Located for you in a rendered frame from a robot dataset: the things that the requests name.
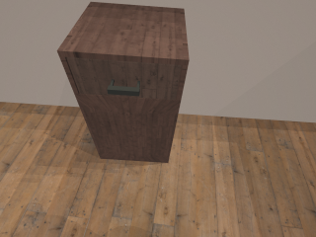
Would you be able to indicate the handle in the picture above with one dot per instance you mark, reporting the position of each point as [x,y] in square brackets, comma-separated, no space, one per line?
[123,90]

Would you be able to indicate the drawer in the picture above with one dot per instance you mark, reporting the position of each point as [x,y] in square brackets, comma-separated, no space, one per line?
[94,76]

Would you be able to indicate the cabinet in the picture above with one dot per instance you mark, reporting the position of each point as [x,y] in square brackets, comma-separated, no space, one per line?
[129,128]

